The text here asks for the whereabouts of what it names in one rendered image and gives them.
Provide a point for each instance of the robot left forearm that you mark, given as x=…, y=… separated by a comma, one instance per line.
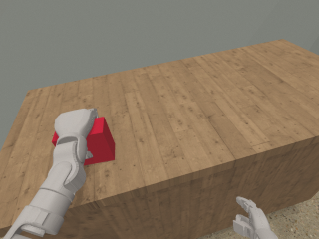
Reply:
x=46, y=211

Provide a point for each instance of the robot left hand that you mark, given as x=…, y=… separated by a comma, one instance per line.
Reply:
x=78, y=122

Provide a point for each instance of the sponge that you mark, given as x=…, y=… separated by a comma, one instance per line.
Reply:
x=100, y=142

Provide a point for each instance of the robot right hand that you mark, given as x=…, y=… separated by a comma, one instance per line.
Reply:
x=257, y=219

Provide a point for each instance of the table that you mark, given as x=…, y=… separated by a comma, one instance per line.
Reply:
x=190, y=136

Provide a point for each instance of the robot right forearm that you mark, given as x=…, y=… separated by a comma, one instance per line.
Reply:
x=264, y=233

